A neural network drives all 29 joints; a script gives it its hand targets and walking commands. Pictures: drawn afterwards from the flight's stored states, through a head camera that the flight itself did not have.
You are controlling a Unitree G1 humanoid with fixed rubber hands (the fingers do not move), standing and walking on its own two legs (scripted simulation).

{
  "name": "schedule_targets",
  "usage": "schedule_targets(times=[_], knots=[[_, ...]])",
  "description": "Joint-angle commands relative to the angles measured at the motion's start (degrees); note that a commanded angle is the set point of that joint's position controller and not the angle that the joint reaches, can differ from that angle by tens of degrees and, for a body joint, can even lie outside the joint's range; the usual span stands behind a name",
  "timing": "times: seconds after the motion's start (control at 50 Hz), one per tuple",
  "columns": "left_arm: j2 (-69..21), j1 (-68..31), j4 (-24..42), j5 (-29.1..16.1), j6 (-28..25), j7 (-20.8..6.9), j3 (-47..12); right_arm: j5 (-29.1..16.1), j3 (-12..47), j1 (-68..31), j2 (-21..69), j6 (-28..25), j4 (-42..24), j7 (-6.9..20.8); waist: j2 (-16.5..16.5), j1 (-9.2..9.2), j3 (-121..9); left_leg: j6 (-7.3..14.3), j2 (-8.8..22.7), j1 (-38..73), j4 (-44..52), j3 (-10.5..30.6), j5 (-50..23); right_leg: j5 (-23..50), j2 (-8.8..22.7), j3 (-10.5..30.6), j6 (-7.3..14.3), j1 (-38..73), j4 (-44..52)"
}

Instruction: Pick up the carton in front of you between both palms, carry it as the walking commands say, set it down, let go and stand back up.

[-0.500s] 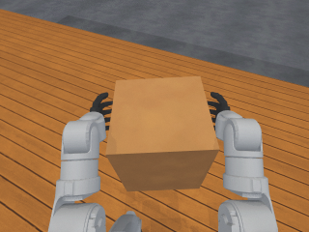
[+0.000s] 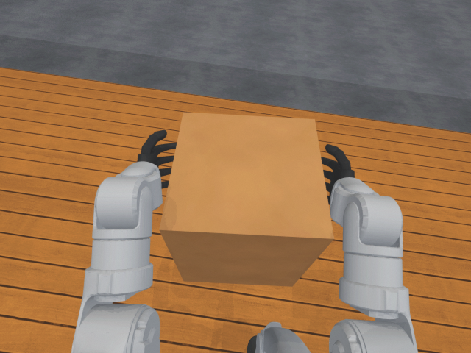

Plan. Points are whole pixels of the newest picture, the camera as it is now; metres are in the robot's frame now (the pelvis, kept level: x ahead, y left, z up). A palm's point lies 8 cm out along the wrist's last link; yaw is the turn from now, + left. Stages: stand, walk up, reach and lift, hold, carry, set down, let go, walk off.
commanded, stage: carry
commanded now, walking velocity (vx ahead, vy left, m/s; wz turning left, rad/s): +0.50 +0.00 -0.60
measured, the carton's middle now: (243, 207) +0.35 -0.01 +0.03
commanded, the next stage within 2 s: none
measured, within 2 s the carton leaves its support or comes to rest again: neither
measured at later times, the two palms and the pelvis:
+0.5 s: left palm (219, 74) +0.68 +0.03 +0.08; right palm (348, 103) +0.60 -0.26 +0.07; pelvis +0.29 -0.03 -0.03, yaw -17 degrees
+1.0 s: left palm (296, 39) +0.91 -0.19 +0.05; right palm (394, 81) +0.72 -0.42 +0.05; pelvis +0.54 -0.09 -0.05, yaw -36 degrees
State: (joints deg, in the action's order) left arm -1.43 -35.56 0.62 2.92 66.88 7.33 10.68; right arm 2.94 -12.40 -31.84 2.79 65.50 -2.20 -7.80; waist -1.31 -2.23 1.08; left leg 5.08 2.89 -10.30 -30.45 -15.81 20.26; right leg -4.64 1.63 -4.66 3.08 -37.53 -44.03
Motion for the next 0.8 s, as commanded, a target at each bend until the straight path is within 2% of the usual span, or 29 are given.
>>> schedule_targets(times=[0.0,0.04,0.06,0.08,0.1,0.12,0.14,0.16,0.18,0.2,0.22,0.24,0.28,0.34,0.38,0.48,0.52,0.54,0.56,0.58,0.6,0.62,0.64,0.66,0.68,0.7,0.72,0.74,0.78], knots=[[-56.9,-33.2,2.4,-20.1,-0.1,-10.6,-38.3,-26.8,42.1,-42.6,55.2,0.6,-6.0,15.1,9.0,-2.52,-23.6,0.0,10.8,21.9,0.0,5.9,-50.3,7.0,-3.9,-5.8,1.7,1.8,11.7],[-54.6,-32.0,0.0,-18.9,1.0,-11.0,-36.4,-26.4,41.2,-42.4,54.1,1.2,-3.7,15.2,10.7,-0.98,-24.0,-1.8,11.9,20.4,-6.5,3.9,-57.7,8.1,-6.2,-7.4,4.1,10.0,15.4],[-53.7,-31.4,-1.3,-18.5,1.3,-11.2,-35.5,-26.2,40.9,-42.7,54.0,1.5,-2.4,15.3,11.2,0.82,-25.2,-2.7,12.2,18.1,-12.4,2.7,-58.6,8.3,-7.1,-7.8,5.3,16.3,17.2],[-53.5,-31.3,-2.6,-18.2,1.5,-11.5,-34.7,-26.1,40.7,-43.6,54.2,1.8,-1.0,15.4,8.9,3.57,-27.4,-3.9,11.0,13.0,-22.8,0.8,-53.5,13.1,-6.5,-6.9,6.9,26.7,22.5],[-53.5,-31.0,-3.9,-17.9,1.7,-11.9,-33.6,-25.9,40.1,-45.6,54.0,1.8,0.0,15.5,3.3,5.07,-27.7,-5.1,7.6,-1.5,-34.8,2.8,-28.5,21.6,-0.9,0.6,7.5,39.8,18.6],[-52.7,-31.9,-6.1,-17.7,1.8,-12.1,-32.2,-25.7,39.6,-45.8,55.3,2.5,1.8,15.5,-7.7,3.16,-29.4,-6.6,0.5,-19.6,-44.7,6.1,12.2,54.9,11.1,18.3,11.4,54.4,6.4],[-51.2,-31.4,-7.3,-17.1,1.5,-12.3,-31.0,-26.0,38.4,-45.3,56.2,2.7,3.7,15.3,-15.0,6.32,-36.1,-7.3,-5.1,-33.1,-57.8,12.7,17.6,39.2,16.3,35.7,21.8,63.2,12.5],[-54.3,-32.9,-6.9,-18.9,1.4,-12.9,-32.1,-25.3,38.2,-47.1,56.8,2.5,3.4,14.8,-11.2,6.87,-33.7,-6.2,-2.0,-39.1,-58.9,17.4,15.4,23.9,15.5,35.5,21.4,61.6,16.2],[-57.7,-36.1,-5.4,-21.1,1.4,-13.5,-33.7,-24.7,37.9,-48.9,58.2,2.2,2.7,14.5,-4.6,6.32,-30.3,-5.7,0.3,-40.2,-54.7,18.7,11.5,18.7,13.5,32.0,18.4,56.0,17.0],[-60.5,-40.5,-3.1,-23.4,1.1,-14.1,-35.2,-24.1,37.3,-49.9,59.4,1.9,1.8,14.1,0.3,4.97,-27.6,-5.9,1.6,-38.3,-49.2,18.6,7.8,21.1,12.1,28.4,16.4,49.0,17.7],[-62.8,-43.7,-1.3,-25.5,0.9,-14.5,-36.7,-23.6,36.9,-49.8,59.8,1.6,1.1,13.6,2.3,4.49,-27.3,-6.2,2.6,-34.9,-45.0,18.6,5.6,20.8,11.2,26.2,15.6,43.7,18.5],[-64.5,-45.6,0.4,-27.0,0.6,-14.8,-37.6,-23.2,36.6,-49.3,60.3,1.4,0.5,13.1,2.0,4.1,-27.4,-6.6,2.8,-31.5,-41.8,18.2,4.6,20.0,10.1,24.8,14.8,39.7,19.4],[-65.6,-46.0,2.1,-28.4,0.3,-14.9,-38.3,-22.1,36.4,-46.8,60.5,0.9,0.3,12.3,0.5,4.06,-28.0,-7.4,2.1,-30.7,-37.1,16.9,3.1,25.0,8.3,22.5,14.7,37.7,18.6],[-64.9,-43.9,3.0,-28.8,-0.1,-14.8,-38.8,-20.9,37.0,-43.8,59.9,0.2,-0.8,11.4,-1.7,5.25,-29.2,-8.1,1.0,-34.0,-30.0,16.3,-5.0,35.8,6.2,21.1,13.2,41.5,15.5],[-64.0,-42.8,4.0,-28.8,-0.2,-14.8,-39.2,-20.5,37.8,-43.5,59.0,0.0,-2.5,10.9,-2.4,6.17,-29.7,-7.7,0.1,-35.2,-25.3,16.1,-9.8,38.3,4.5,20.9,11.9,44.0,13.5],[-61.2,-38.1,2.0,-27.6,0.3,-14.9,-39.3,-19.3,39.1,-42.1,55.8,0.7,-3.1,10.5,-3.8,8.76,-28.2,-6.0,-3.3,-34.4,-10.2,14.7,-17.5,37.5,1.1,21.9,10.6,47.4,8.7],[-60.7,-35.8,-0.9,-26.8,0.2,-15.1,-38.9,-18.3,38.6,-40.4,54.7,1.1,-0.6,11.0,-4.0,9.35,-26.7,-5.7,-5.0,-27.9,0.1,13.8,-22.4,33.2,-0.7,21.2,8.7,45.1,5.4],[-60.7,-35.1,-2.4,-26.4,0.1,-15.4,-38.5,-17.9,38.1,-39.7,54.3,1.1,0.9,11.3,-4.2,8.83,-26.2,-5.2,-5.5,-21.0,4.9,13.3,-25.7,30.3,-1.4,20.4,7.4,41.1,3.0],[-61.0,-35.2,-4.2,-26.3,-0.1,-15.6,-38.1,-17.4,37.4,-39.0,54.1,1.0,2.7,11.7,-4.1,6.54,-26.9,-4.8,-5.1,-10.9,8.6,11.8,-30.2,29.0,-2.2,18.4,5.6,35.6,-2.0],[-61.2,-35.6,-6.1,-26.2,-0.4,-15.8,-38.1,-16.7,36.4,-37.7,53.8,0.9,4.7,12.0,-3.0,3.12,-29.1,-3.8,-1.0,3.5,9.5,13.8,-36.3,22.2,-3.6,15.6,3.7,25.9,-11.0],[-61.9,-34.8,-7.8,-26.0,-0.5,-16.1,-38.0,-16.5,34.7,-36.6,52.6,0.8,6.3,12.4,4.0,2.01,-32.8,-1.8,12.9,20.4,0.6,25.3,-54.4,-13.1,-5.3,11.6,2.1,11.3,-20.8],[-62.5,-36.4,-10.2,-26.3,0.0,-16.3,-36.7,-15.1,32.9,-36.5,50.2,0.5,8.8,12.4,16.9,-0.51,-40.8,8.8,26.9,35.8,-3.6,45.9,-57.2,-32.7,-9.8,8.5,-0.6,-2.7,-37.3],[-62.5,-36.6,-10.3,-26.1,-0.4,-16.3,-36.2,-15.7,32.0,-35.1,51.4,0.0,10.1,12.7,15.2,-1.57,-42.7,12.3,26.4,34.1,-2.5,50.8,-37.9,-29.8,-6.0,9.2,0.0,-6.8,-43.8],[-64.0,-39.5,-8.2,-26.3,-1.0,-16.3,-36.6,-17.4,33.4,-36.9,54.6,-0.7,8.1,13.2,11.5,-2.15,-37.5,10.2,21.3,26.3,1.5,47.4,-24.0,-26.0,-4.2,8.3,0.4,-8.9,-42.7],[-65.3,-42.2,-6.3,-26.5,-1.4,-16.0,-36.7,-19.8,35.0,-41.8,57.4,-1.3,4.4,13.7,6.4,-1.74,-32.4,8.0,18.8,19.6,4.0,42.5,-18.7,-23.0,-2.9,7.7,0.2,-8.9,-39.5],[-66.0,-42.9,-4.9,-26.1,-1.7,-15.4,-36.4,-22.5,37.1,-46.5,60.0,-1.6,1.1,14.0,4.9,-0.52,-29.0,6.6,17.7,14.5,5.9,38.7,-18.1,-20.8,-1.2,8.0,-0.2,-8.0,-35.7],[-66.1,-42.5,-3.7,-25.7,-1.8,-14.8,-36.6,-24.6,38.6,-48.9,61.6,-1.8,-1.0,14.2,5.1,0.42,-27.4,5.3,16.6,10.4,7.1,35.2,-15.9,-20.1,-0.4,7.6,-0.4,-5.7,-31.9],[-66.1,-41.3,-2.8,-25.3,-2.0,-14.1,-36.9,-26.0,39.4,-49.7,62.3,-2.0,-2.4,14.3,6.8,0.68,-27.0,4.6,15.7,8.1,7.8,32.1,-15.0,-19.6,-0.3,6.4,-0.5,-3.9,-29.2],[-65.7,-38.2,-1.8,-24.2,-2.3,-12.7,-37.4,-27.2,39.9,-47.8,62.5,-2.1,-3.1,14.5,9.8,0.21,-27.5,4.7,15.5,9.0,8.2,27.5,-18.6,-17.6,-0.2,4.9,-0.8,-4.1,-24.5]])
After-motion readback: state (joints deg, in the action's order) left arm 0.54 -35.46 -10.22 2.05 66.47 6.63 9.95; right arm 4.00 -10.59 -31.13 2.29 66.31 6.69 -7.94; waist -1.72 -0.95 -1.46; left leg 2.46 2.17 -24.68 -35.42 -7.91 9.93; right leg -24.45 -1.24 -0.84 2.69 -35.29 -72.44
